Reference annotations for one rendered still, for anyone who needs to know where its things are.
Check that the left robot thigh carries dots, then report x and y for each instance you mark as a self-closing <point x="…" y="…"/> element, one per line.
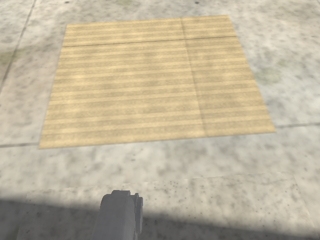
<point x="120" y="217"/>

